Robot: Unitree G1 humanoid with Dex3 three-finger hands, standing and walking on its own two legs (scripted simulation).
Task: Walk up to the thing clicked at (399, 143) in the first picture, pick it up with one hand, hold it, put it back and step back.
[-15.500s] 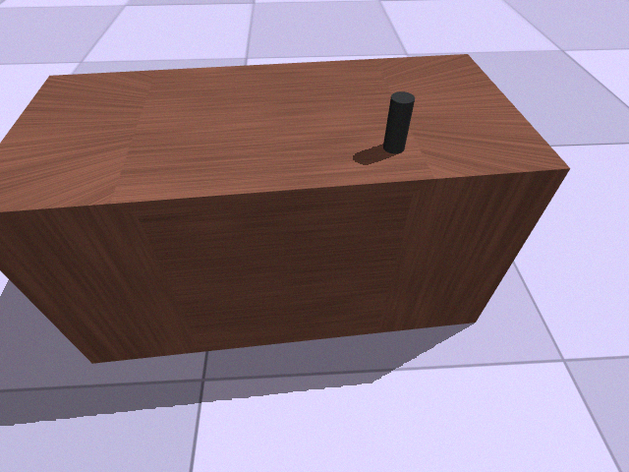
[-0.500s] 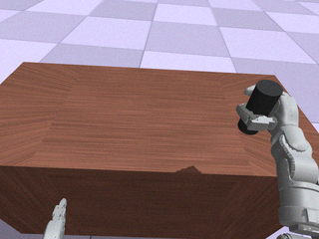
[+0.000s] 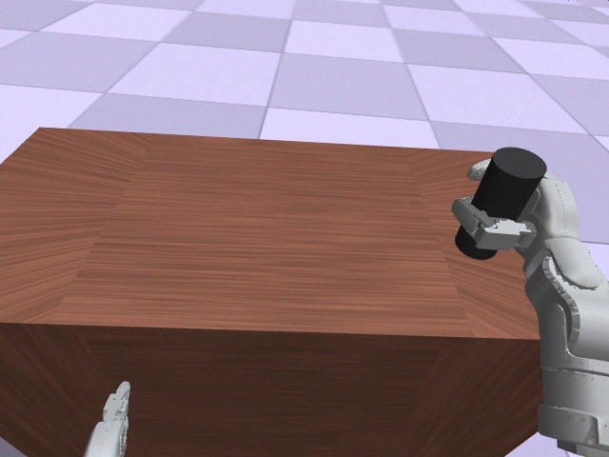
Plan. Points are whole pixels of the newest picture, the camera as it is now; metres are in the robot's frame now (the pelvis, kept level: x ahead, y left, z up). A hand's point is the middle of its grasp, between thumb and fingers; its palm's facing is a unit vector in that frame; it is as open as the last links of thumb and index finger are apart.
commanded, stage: hold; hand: right
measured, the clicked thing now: (495, 207) +0.36 -0.19 +0.21
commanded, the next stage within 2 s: none
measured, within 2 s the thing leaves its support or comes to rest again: neither
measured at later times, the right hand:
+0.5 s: hand (494, 199) +0.35 -0.18 +0.23, palm faces +0.10 +0.99 -0.01, open 7.1 cm
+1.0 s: hand (496, 206) +0.34 -0.18 +0.23, palm faces +0.11 +0.99 -0.01, open 7.1 cm
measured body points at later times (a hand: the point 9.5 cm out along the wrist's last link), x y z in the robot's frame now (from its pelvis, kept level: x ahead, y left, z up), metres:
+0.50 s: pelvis +0.01 +0.00 +0.00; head -0.03 +0.03 +0.45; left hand +0.18 +0.25 -0.07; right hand +0.34 -0.23 +0.23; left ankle +0.04 +0.13 -0.74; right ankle -0.01 -0.13 -0.74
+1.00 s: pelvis +0.00 +0.00 +0.00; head -0.04 +0.03 +0.45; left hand +0.18 +0.25 -0.08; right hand +0.33 -0.23 +0.23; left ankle +0.04 +0.13 -0.74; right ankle -0.01 -0.13 -0.74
